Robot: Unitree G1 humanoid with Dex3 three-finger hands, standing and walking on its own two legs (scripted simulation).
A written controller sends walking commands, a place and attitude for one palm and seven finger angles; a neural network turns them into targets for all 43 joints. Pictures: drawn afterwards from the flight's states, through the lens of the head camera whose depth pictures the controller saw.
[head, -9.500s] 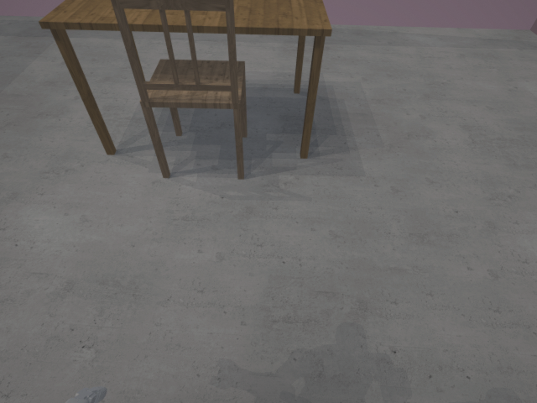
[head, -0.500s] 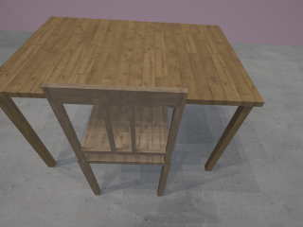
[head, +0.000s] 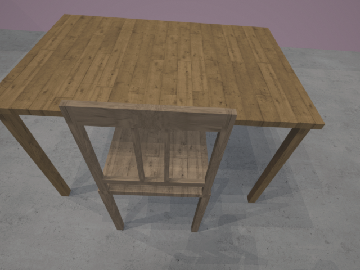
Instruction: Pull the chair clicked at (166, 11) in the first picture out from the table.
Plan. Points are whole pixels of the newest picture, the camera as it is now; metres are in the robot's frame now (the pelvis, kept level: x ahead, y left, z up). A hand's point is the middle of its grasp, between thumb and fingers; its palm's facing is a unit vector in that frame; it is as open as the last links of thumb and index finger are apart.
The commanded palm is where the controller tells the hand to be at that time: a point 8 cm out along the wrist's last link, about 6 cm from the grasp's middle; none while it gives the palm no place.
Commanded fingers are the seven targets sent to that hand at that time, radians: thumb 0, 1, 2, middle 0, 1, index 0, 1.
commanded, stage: look again from close up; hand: left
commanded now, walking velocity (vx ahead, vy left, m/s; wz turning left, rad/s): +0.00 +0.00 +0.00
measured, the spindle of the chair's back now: (138, 156) +0.44 +0.16 -0.08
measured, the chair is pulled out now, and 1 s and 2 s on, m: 0.00 0.00 0.00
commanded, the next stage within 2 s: raise the hand toward the chair's back in 0.26 s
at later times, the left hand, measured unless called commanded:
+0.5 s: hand (98, 268) +0.14 +0.19 -0.08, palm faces +0.22 -0.95 -0.22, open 7.4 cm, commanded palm +0.10 +0.21 -0.07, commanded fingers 0.00 0.71 0.82 -0.18 -0.27 -0.18 -0.27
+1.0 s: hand (121, 252) +0.17 +0.14 -0.06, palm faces +0.07 -0.99 -0.09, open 11.2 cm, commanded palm +0.14 +0.20 -0.06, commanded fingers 0.00 0.13 0.57 -0.12 -0.18 -0.12 -0.18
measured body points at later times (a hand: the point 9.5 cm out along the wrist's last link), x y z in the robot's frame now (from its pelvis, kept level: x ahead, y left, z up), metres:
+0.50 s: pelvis +0.00 -0.02 -0.01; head +0.02 -0.01 +0.44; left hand +0.12 +0.24 -0.06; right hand +0.06 -0.25 -0.13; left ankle +0.03 +0.06 -0.74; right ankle -0.02 -0.13 -0.74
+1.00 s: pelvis -0.02 -0.07 -0.11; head +0.06 -0.06 +0.33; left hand +0.16 +0.19 -0.05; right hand +0.22 -0.28 -0.19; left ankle +0.03 +0.06 -0.74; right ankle -0.01 -0.13 -0.74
